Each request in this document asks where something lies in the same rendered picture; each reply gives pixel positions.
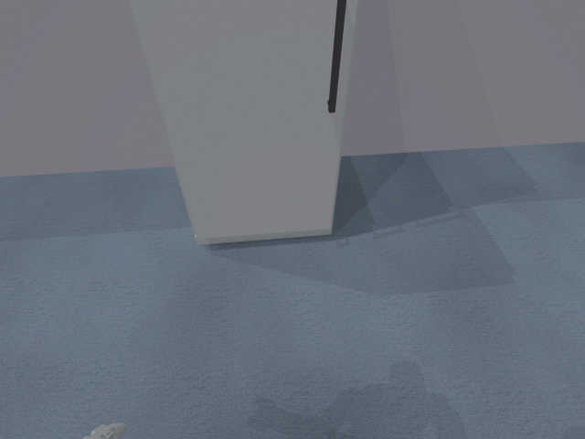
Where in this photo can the handle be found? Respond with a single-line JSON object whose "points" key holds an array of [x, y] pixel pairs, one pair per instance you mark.
{"points": [[339, 30]]}

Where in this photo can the fridge door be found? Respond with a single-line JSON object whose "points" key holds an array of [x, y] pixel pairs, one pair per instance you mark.
{"points": [[243, 87]]}

